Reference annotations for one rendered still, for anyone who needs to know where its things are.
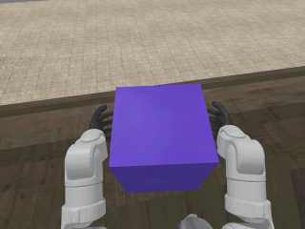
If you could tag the carton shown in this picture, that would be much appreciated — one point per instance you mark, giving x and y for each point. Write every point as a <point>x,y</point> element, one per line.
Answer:
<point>162,139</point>

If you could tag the robot left hand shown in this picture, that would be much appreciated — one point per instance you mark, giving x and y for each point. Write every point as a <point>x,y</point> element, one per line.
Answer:
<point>97,123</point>

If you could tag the left robot forearm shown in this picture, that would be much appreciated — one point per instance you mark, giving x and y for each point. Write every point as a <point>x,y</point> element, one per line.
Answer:
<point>84,202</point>

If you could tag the robot right shin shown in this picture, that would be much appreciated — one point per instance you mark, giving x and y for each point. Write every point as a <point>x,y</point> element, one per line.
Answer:
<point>192,215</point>

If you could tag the robot right hand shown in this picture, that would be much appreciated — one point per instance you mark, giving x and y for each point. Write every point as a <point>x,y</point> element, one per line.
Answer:
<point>223,117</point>

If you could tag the right robot forearm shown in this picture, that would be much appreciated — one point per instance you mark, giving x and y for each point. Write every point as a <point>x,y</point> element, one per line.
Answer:
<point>246,195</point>

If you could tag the right robot thigh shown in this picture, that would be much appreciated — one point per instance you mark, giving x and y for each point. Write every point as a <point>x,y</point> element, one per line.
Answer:
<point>194,223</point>

